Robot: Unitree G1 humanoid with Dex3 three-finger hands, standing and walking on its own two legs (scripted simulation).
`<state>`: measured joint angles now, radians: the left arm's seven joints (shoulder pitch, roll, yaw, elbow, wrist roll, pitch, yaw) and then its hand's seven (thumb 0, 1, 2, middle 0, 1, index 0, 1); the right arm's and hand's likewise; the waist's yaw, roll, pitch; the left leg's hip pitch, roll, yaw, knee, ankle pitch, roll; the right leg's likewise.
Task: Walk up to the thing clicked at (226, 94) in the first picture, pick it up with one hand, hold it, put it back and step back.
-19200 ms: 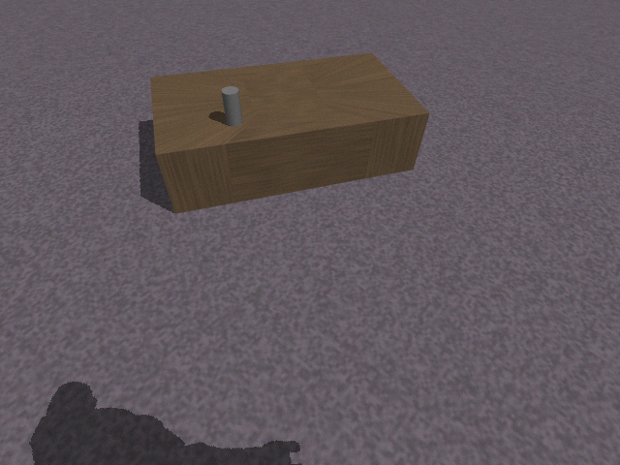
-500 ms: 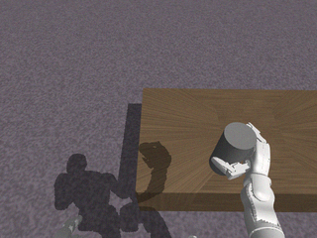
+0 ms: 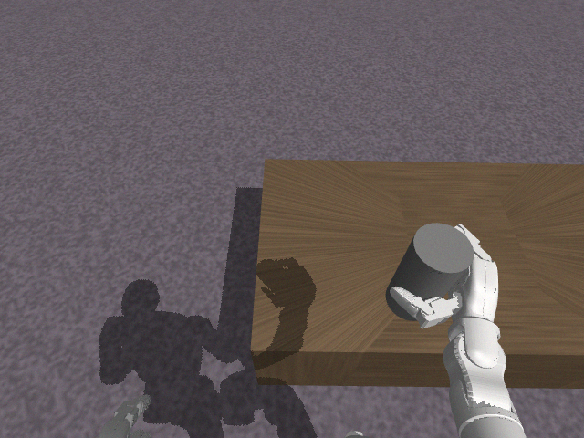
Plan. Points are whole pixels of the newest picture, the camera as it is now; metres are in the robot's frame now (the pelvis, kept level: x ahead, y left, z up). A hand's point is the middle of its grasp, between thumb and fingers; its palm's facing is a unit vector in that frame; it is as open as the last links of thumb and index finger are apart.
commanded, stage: crouch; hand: right
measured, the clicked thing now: (423, 276) +0.33 -0.17 +0.04
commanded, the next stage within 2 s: lower in 1.32 s
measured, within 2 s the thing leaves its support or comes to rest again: neither
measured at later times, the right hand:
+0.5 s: hand (412, 272) +0.42 -0.21 -0.10, palm faces +0.26 +0.96 +0.00, open 10.3 cm
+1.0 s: hand (403, 275) +0.46 -0.23 -0.19, palm faces +0.26 +0.97 +0.00, open 10.3 cm
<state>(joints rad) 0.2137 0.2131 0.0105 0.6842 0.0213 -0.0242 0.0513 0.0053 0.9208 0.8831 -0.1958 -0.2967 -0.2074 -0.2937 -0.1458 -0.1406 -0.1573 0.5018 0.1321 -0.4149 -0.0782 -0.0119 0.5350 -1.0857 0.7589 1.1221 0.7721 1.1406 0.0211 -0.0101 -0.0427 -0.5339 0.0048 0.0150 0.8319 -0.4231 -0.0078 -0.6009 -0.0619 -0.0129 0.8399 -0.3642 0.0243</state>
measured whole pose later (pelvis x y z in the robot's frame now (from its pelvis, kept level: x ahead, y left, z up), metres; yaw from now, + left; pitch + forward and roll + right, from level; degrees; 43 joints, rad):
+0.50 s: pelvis -0.02 +0.00 -0.11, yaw +2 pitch +26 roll +2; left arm 0.19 0.25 0.01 0.69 0.08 -0.02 0.00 0.00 0.92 0.89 -0.20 -0.30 -0.21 -0.30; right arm -0.58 -0.33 -0.40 0.98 0.12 -0.63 0.02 -0.01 0.53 -1.09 0.76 1.12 0.77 1.13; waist 0.10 0.00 -0.17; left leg -1.25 -0.02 0.03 1.39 -0.60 0.00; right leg -1.33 -0.09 0.03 1.40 -0.54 0.03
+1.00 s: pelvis -0.04 +0.00 -0.19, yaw +4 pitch +34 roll +5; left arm 0.18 0.25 -0.02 0.70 0.09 0.01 -0.02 0.00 0.88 0.91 -0.20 -0.30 -0.20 -0.31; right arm -0.78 -0.47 -0.52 1.10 0.07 -0.58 0.07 -0.01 0.53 -1.09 0.76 1.12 0.77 1.13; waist 0.15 -0.02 -0.18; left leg -1.61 -0.03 0.05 1.68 -0.66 -0.01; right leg -1.70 -0.10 0.08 1.71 -0.60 0.02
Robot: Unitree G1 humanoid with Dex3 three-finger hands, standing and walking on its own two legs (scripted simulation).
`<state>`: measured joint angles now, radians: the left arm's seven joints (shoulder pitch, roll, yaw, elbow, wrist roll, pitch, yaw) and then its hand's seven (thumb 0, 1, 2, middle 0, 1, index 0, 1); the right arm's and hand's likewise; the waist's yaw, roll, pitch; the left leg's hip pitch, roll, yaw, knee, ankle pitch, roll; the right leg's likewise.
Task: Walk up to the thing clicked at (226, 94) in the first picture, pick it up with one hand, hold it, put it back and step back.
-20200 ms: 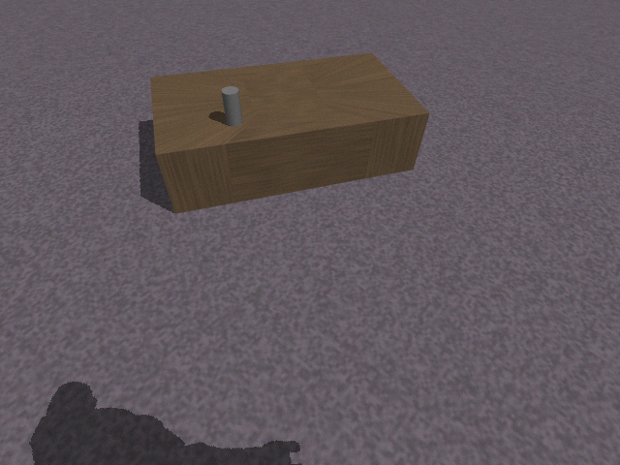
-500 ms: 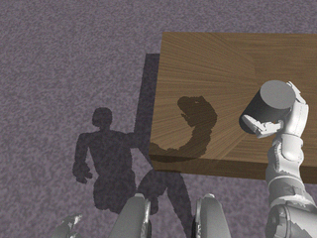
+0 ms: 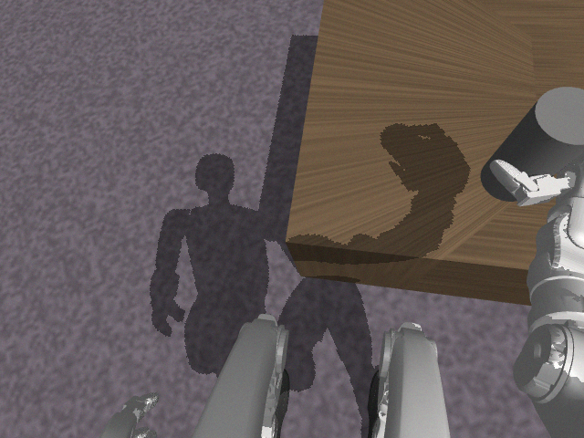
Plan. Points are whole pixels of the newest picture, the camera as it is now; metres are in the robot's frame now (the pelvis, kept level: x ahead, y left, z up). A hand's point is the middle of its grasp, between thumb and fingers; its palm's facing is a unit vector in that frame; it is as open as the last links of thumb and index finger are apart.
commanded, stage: crouch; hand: right
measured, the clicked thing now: (534, 152) +0.49 -0.25 +0.00
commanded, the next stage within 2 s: lower in 0.32 s
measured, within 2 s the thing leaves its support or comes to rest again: rests again in 1.42 s
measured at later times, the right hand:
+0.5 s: hand (529, 154) +0.51 -0.27 -0.04, palm faces +0.31 +0.95 -0.01, open 10.3 cm
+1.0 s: hand (508, 173) +0.52 -0.28 -0.11, palm faces +0.30 +0.95 -0.01, open 10.3 cm
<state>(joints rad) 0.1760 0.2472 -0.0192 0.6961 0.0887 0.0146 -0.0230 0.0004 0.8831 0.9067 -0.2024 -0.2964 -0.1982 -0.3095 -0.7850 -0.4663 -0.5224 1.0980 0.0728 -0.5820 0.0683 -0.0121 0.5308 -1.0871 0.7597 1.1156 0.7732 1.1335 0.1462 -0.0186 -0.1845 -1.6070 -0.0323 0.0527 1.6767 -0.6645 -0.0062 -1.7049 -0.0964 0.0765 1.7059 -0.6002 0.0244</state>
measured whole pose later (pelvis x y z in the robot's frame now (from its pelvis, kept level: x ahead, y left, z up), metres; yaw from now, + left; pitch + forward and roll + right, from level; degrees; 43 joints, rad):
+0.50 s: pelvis -0.01 +0.00 -0.05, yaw +1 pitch +36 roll +6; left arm 0.18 0.26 -0.03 0.67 0.08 0.04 -0.03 0.00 0.89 0.90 -0.20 -0.30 -0.20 -0.30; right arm -0.89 -0.55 -0.57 1.11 0.05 -0.49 0.10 -0.01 0.53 -1.09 0.75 1.13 0.76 1.15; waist 0.16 -0.02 -0.16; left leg -1.78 -0.03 0.05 1.85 -0.70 -0.01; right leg -1.88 -0.09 0.09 1.88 -0.63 0.02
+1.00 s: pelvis -0.02 +0.00 -0.12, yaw +2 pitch +37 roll +5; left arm 0.17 0.28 -0.04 0.67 0.09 0.06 -0.03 0.00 0.89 0.89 -0.20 -0.30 -0.20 -0.31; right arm -0.95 -0.63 -0.62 1.12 0.03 -0.47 0.15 -0.01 0.53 -1.09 0.74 1.14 0.76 1.15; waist 0.18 -0.01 -0.13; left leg -1.99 -0.04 0.05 2.07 -0.73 -0.01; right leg -2.09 -0.09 0.11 2.09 -0.65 0.03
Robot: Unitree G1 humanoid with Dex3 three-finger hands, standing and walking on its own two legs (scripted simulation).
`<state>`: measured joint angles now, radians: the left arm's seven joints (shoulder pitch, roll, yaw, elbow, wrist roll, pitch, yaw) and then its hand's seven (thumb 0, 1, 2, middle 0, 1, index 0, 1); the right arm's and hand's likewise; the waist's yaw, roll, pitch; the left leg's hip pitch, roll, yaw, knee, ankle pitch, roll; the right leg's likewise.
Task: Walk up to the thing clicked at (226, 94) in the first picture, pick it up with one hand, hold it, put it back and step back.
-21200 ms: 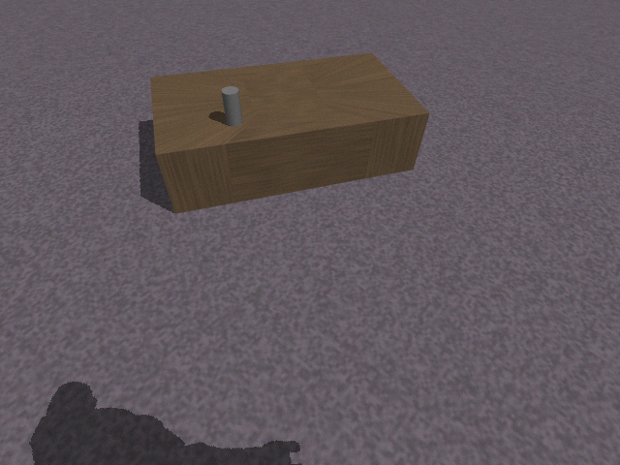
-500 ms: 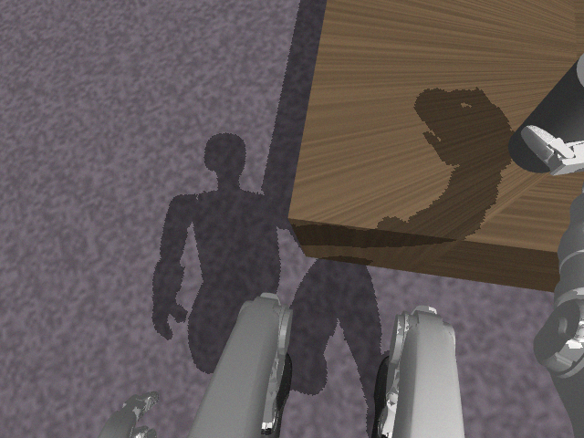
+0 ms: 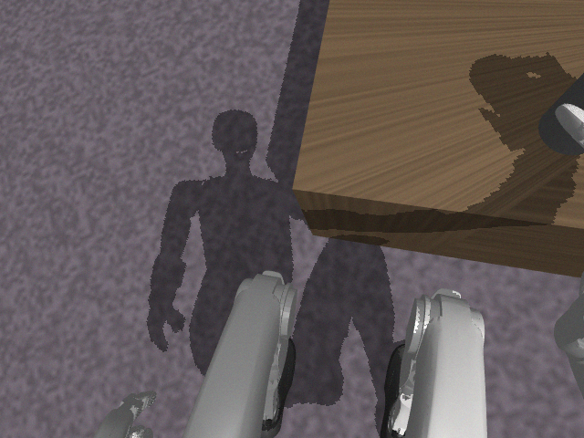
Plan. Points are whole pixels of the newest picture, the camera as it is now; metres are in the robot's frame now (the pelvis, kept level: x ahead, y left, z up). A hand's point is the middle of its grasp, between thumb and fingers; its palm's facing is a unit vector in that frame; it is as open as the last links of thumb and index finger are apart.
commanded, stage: lower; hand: right
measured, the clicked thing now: out of the picture +0.53 -0.29 +0.01
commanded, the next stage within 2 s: loosen in 0.48 s
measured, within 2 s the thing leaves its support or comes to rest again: rests again in 0.42 s
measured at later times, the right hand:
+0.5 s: hand out of the picture +0.53 -0.30 -0.02, palm faces +0.33 +0.94 -0.01, open 10.3 cm
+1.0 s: hand out of the picture +0.54 -0.30 -0.02, palm faces +0.34 +0.94 -0.01, open 10.1 cm
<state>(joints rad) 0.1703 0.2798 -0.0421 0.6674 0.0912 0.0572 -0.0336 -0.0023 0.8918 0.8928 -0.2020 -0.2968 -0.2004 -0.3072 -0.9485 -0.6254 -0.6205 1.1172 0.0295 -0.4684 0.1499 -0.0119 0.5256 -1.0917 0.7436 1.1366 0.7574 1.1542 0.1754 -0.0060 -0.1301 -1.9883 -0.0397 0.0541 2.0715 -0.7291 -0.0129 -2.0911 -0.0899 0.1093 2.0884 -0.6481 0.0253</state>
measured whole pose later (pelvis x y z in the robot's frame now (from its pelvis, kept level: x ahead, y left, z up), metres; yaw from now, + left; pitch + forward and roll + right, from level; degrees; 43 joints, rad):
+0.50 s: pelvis +0.00 +0.00 -0.03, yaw +1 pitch +35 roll +6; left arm 0.18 0.29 -0.07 0.65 0.10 0.08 -0.03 0.00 0.90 0.88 -0.20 -0.29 -0.20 -0.30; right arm -0.97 -0.68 -0.64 1.09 0.03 -0.42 0.17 -0.01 0.53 -1.09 0.75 1.13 0.77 1.15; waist 0.19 0.01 -0.09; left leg -2.06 -0.05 0.07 2.17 -0.73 -0.01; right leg -2.17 -0.09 0.14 2.20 -0.65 0.03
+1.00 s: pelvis +0.00 +0.00 -0.04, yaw +2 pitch +35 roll +7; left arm 0.17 0.30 -0.08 0.63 0.09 0.09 -0.03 0.00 0.92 0.87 -0.20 -0.30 -0.22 -0.29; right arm -0.97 -0.70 -0.63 1.07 0.05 -0.40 0.16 -0.02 0.40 -0.74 0.87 0.84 0.89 0.85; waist 0.19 0.00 -0.09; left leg -2.07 -0.05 0.08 2.18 -0.73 -0.02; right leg -2.19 -0.09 0.15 2.22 -0.66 0.03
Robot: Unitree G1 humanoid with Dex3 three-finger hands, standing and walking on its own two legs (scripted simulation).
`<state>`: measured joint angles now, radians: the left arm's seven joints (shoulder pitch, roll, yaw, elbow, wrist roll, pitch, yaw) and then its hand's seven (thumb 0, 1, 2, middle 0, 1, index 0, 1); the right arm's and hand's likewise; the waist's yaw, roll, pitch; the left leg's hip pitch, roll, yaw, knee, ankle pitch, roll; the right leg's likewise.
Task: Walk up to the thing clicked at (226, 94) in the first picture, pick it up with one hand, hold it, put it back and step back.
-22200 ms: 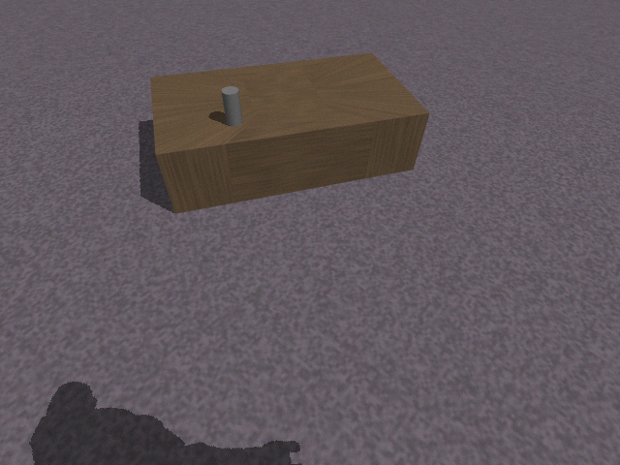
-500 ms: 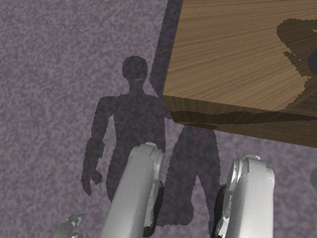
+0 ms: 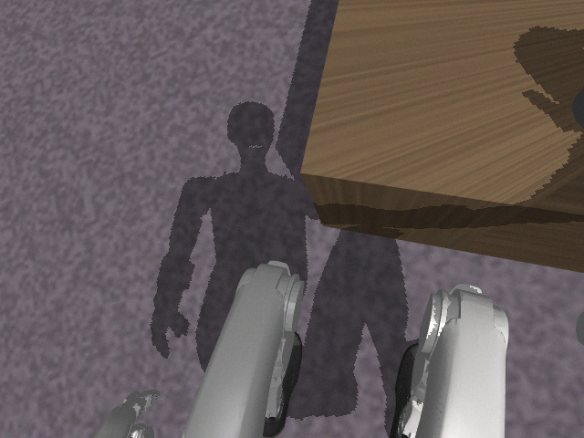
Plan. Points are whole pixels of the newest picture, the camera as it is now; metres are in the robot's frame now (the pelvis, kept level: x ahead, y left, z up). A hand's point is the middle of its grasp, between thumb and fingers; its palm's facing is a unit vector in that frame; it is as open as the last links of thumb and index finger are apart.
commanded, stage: open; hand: right
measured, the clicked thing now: out of the picture +0.53 -0.31 +0.02
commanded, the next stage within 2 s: withdraw in 0.32 s
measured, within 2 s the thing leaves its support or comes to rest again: neither
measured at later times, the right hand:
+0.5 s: hand out of the picture +0.53 -0.32 +0.02, palm faces +0.36 +0.93 -0.01, open 12.3 cm
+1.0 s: hand out of the picture +0.53 -0.38 +0.14, palm faces +0.41 +0.91 -0.04, open 16.7 cm
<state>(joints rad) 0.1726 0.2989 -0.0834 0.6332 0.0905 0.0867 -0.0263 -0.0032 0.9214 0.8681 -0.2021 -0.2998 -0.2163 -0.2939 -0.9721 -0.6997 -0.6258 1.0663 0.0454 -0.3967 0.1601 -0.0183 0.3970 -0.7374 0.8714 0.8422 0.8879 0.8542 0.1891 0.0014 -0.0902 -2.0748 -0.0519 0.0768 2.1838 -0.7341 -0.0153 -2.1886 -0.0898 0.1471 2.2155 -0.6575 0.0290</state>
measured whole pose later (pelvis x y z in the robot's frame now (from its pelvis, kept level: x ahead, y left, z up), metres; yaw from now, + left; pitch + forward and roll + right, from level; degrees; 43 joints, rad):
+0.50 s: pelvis +0.00 +0.00 +0.00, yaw +0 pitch +35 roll +7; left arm 0.17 0.30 -0.09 0.62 0.08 0.09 -0.03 0.00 0.91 0.88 -0.21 -0.30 -0.21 -0.31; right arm -0.98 -0.70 -0.61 1.05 0.06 -0.40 0.16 0.00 0.23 -0.36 0.62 0.48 0.61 0.48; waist 0.18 0.00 -0.09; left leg -2.08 -0.05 0.08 2.18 -0.73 -0.02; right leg -2.19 -0.09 0.15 2.22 -0.65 0.03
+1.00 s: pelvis +0.00 +0.00 +0.06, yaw -1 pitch +36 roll +7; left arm 0.18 0.31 -0.07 0.63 0.02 0.08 0.00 0.00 0.90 0.88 -0.20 -0.29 -0.20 -0.30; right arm -1.01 -0.86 -0.65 1.07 0.07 -0.28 0.24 0.00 0.41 -0.06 0.13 0.08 0.12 0.09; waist 0.17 -0.01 -0.13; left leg -1.90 -0.05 0.07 1.99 -0.71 -0.01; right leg -2.01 -0.10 0.13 2.02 -0.65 0.03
